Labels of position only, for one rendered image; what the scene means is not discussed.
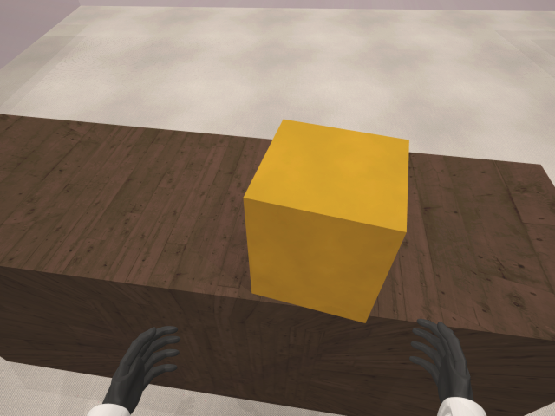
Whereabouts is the robot right forearm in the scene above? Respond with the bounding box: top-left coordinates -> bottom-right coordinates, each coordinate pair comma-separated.
437,397 -> 486,416

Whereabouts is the right robot hand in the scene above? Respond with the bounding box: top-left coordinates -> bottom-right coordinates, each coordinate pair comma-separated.
409,319 -> 474,403

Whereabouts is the pedestal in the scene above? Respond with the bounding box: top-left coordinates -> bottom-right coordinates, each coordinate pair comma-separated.
0,114 -> 555,416

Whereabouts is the carton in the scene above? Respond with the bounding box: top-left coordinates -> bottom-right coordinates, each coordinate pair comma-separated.
243,119 -> 409,323

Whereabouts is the left robot hand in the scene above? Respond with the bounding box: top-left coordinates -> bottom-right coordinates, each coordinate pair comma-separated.
102,326 -> 180,415

